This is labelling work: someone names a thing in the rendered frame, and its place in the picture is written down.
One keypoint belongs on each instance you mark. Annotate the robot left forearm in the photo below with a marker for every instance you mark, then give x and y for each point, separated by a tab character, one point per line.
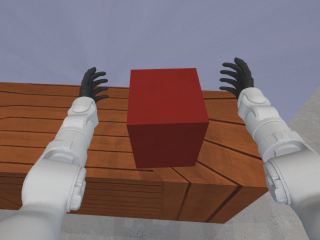
73	138

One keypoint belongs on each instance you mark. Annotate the pedestal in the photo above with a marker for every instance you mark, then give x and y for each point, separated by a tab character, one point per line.
228	175

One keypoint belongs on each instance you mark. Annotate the robot right forearm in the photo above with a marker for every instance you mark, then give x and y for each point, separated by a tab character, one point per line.
271	134

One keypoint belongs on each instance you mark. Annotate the left robot upper arm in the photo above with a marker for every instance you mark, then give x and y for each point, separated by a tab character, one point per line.
54	188

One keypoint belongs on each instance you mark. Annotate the robot left hand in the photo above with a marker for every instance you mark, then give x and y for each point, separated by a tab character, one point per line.
88	84

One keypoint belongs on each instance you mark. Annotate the carton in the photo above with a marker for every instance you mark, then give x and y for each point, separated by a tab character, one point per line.
167	118

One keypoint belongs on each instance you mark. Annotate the robot right hand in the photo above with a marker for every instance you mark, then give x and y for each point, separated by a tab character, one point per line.
242	75

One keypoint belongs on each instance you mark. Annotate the right robot upper arm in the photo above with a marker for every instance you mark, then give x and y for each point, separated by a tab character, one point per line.
294	179

